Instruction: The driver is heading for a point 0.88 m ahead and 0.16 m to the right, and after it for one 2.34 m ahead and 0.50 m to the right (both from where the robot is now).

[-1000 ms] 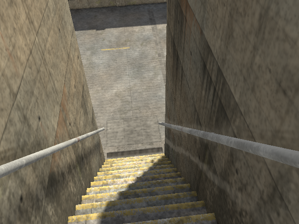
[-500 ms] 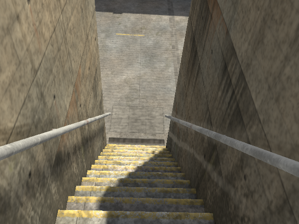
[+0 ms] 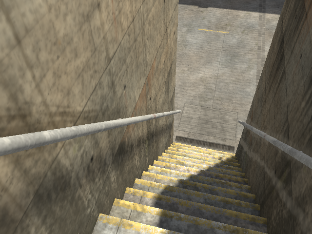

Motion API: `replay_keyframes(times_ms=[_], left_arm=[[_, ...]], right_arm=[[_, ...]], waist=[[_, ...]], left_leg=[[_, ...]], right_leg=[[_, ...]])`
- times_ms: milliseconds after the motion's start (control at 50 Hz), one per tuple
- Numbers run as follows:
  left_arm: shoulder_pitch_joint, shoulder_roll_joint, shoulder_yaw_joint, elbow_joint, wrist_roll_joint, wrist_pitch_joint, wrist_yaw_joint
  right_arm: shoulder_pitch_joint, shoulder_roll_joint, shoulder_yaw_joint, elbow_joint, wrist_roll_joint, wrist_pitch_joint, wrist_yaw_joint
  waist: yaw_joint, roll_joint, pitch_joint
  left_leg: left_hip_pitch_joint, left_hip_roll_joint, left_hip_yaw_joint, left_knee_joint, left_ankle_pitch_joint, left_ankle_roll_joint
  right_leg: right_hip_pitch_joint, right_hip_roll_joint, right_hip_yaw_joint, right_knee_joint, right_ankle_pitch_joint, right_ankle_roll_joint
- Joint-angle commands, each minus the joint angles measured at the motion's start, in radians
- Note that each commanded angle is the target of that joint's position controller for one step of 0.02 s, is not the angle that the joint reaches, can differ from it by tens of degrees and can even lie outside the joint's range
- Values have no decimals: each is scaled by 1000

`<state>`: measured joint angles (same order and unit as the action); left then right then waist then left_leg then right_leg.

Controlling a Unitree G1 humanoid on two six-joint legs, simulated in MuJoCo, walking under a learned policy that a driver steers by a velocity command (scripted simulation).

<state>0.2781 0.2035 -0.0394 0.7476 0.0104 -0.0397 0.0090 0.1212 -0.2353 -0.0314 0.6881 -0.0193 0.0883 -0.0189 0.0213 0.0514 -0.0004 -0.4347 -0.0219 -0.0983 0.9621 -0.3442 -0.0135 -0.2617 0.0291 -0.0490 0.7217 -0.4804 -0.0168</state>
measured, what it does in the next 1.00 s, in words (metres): steps on the spot, turning right: right foot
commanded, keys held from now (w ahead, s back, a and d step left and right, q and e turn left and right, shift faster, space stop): no key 0.02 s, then w+e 0.52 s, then e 0.24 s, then no key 0.12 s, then q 0.02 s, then w+q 0.08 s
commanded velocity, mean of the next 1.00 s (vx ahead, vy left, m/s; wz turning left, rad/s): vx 0.26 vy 0.00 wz -0.35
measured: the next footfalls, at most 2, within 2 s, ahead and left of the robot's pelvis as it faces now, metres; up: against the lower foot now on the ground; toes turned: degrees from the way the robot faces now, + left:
right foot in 0.90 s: -0.02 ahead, -0.07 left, +0.00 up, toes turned -23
left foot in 1.44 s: +0.05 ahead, +0.12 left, +0.00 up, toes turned -13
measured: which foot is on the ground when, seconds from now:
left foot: down 0.00-0.90, up 0.92-1.00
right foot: down 0.00-0.54, up 0.56-0.88, down 0.90-1.00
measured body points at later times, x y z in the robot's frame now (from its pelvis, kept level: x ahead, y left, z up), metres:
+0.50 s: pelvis +0.00 +0.04 +0.01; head -0.02 +0.04 +0.46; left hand +0.12 +0.29 -0.11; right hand +0.14 -0.24 -0.07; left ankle -0.01 +0.15 -0.68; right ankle -0.09 -0.06 -0.71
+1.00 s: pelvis +0.00 +0.00 -0.02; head +0.00 -0.01 +0.43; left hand +0.19 +0.20 -0.14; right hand -0.03 -0.27 -0.15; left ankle +0.02 +0.16 -0.66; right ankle -0.05 -0.06 -0.71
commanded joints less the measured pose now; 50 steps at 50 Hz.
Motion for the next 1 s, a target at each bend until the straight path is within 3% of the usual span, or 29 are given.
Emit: replay_keyframes(times_ms=[20, 60, 80, 100, 120, 140, 160, 180, 220, 260, 300, 320, 460, 520, 540, 560, 580, 600, 620, 640, 660, 740, 820, 900, 920, 940, 960, 980, 1000], left_arm=[[-37, 161, 57, -44, -17, 40, 11], [89, 130, 65, -19, -23, 96, 15], [87, 98, 62, -12, -17, 106, 14], [42, 108, 70, -11, -19, 109, 11], [-21, 92, 55, -54, 16, 66, -67], [-31, 90, 77, -32, -28, 94, -34], [16, 89, 56, -56, 53, 37, -44], [-37, 91, 84, -69, -32, 73, -20], [-6, 48, 59, -79, 1, 101, 13], [80, 85, 68, -48, -6, 103, 25], [71, 215, 117, -58, -54, 98, 16], [93, 193, 114, -52, -49, 87, 9], [-58, 146, 89, -108, -25, 47, 15], [-165, 173, 97, -133, -31, 49, 13], [-137, 143, 100, -175, -46, 53, 17], [-22, 121, 103, -154, -32, 63, 32], [83, 130, 114, -121, -9, 69, 44], [58, 146, 116, -135, -8, 78, 46], [-104, 48, 67, -193, 76, 8, -28], [-74, 193, 139, -143, -7, 51, 16], [-11, 159, 137, -123, -32, 84, 27], [-35, 122, 139, -115, -13, 140, 28], [-113, 112, 132, -125, 10, 146, 35], [170, 102, 112, -34, -14, 148, 24], [346, 89, 107, 31, -5, 132, 24], [281, 117, 86, 46, -16, 113, 27], [339, 367, 134, 20, 114, 16, -67], [116, 161, 94, 28, -33, 39, -9], [37, 218, 100, -1, -28, 43, 20]], right_arm=[[27, -7, 26, -35, 22, 1, -12], [53, -47, 35, 7, 12, -9, -28], [27, -105, 20, 10, 34, -25, -26], [13, -104, 22, 22, 30, -33, -20], [97, -215, -25, 21, -61, -56, 54], [11, -115, 12, 10, 6, -45, 7], [58, -197, -33, -14, -86, -59, 57], [31, -104, 15, -2, 9, -56, 8], [34, -113, 2, 26, 34, -55, -30], [7, -88, 2, 15, 25, -49, -36], [-48, -56, 15, -33, 1, -56, -33], [-107, -80, 7, -47, 17, -49, -36], [54, -88, -15, 15, 9, -81, -10], [279, -65, -21, 46, -9, -111, -6], [309, -171, -44, 40, -21, -127, -11], [322, -168, -28, 29, 1, -140, -4], [333, -188, -32, 30, 23, -143, 3], [300, -219, -45, 15, 30, -147, 0], [205, -113, 0, 13, -80, -191, 40], [197, -107, -11, -5, 20, -172, 15], [132, -134, -7, -13, 7, -166, 10], [195, -149, -1, 4, 15, -160, -20], [285, -173, -7, 25, -19, -156, -4], [83, -178, -4, 1, -21, -135, 10], [-18, -182, -8, -10, 2, -119, 9], [73, -76, 12, -25, -4, -98, 16], [265, -143, -32, -86, -41, -133, 50], [276, -135, -23, 53, -3, -97, 0], [300, -73, -4, 35, 2, -70, -23]], waist=[[-45, -143, 6], [24, -13, -94], [17, 117, -88], [-1, 113, -92], [-44, 76, -3], [-15, 71, -122], [-54, 118, 42], [4, 55, -94], [1, 113, -55], [12, 54, -81], [31, -234, -20], [60, -246, 34], [-42, -151, -5], [-185, -99, -22], [-179, 154, 1], [-104, 214, 26], [-56, 126, -5], [-63, 165, -8], [-53, 85, 204], [-38, -59, 41], [4, 28, 57], [-11, 33, 4], [-51, 61, -27], [128, 137, -100], [257, 61, -105], [154, -252, 17], [19, -352, -61], [-7, -67, -9], [-50, -228, 2]], left_leg=[[188, 25, 14, -475, 215, 15], [392, 136, -91, -422, 973, 86], [264, 146, -89, -426, 970, 116], [256, 136, -71, -444, 860, 118], [89, 106, 4, -497, 435, 103], [187, 132, -83, -527, 445, 134], [-16, 218, -98, -547, 231, 198], [179, 151, -104, -564, 409, 180], [335, 181, -102, -501, 547, 189], [252, 124, -36, -401, 462, 142], [16, -34, 145, -253, -23, 39], [-107, -26, 126, -163, -167, 8], [203, 7, 141, -20, 70, -32], [510, -10, 170, -190, 144, 1], [482, 141, -86, -453, 317, 75], [495, 348, -241, -457, 981, 132], [463, 406, -239, -464, 1096, 171], [348, 479, -363, -571, 760, 281], [165, 457, -376, -586, 291, 379], [196, 418, -209, -593, 593, 279], [82, 333, -4, -538, 717, 245], [124, 308, 94, -431, 789, 195], [195, 328, 125, -336, 766, 176], [-40, 227, 274, -109, 877, 59], [-208, 175, 274, 139, 692, 28], [-321, 35, 206, 380, -240, -6], [-310, -54, -59, 552, -239, 15], [-248, 9, -125, 344, -137, 22], [-218, -8, -74, 365, -129, 2]], right_leg=[[84, -121, 122, -224, 879, -38], [62, -44, 78, -239, 381, 5], [150, -4, 23, -267, 152, 13], [180, 31, -3, -219, 159, 4], [213, 71, -46, -14, 207, 58], [183, 70, 10, -76, 143, -4], [176, 47, -4, 227, 107, 34], [78, 79, 37, -5, 23, -9], [52, 44, 40, -202, -22, -31], [213, 5, 113, -258, 292, -82], [260, -191, 412, -286, 637, -204], [292, -249, 484, -327, 719, -249], [-80, -153, 353, -258, 613, -202], [-326, -66, 285, 16, 602, -128], [-349, 42, 237, 309, 410, -70], [-438, 95, 222, 468, -145, -72], [-432, 50, 214, 552, -145, -52], [-436, 21, 185, 607, -139, -29], [-813, -36, 291, 911, 91, -37], [-446, -21, 242, 589, 65, -2], [-313, -6, 126, 567, 203, 11], [-318, 17, 71, 630, 363, -4], [-357, 23, 60, 561, 292, -17], [153, 44, -53, 223, 253, -5], [369, 24, 1, 25, 392, -37], [260, -140, 317, -110, 1067, -111], [107, -230, 469, -185, 981, -263], [53, -277, 416, -195, 809, -197], [-109, -303, 470, -231, 556, -237]])
Velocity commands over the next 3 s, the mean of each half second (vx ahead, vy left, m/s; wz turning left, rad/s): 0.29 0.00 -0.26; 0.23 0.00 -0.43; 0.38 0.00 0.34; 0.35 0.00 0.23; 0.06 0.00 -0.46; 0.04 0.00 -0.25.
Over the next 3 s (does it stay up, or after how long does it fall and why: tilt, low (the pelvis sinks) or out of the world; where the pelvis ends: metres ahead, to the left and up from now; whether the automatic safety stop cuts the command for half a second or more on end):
stays up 0.12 -0.03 -0.24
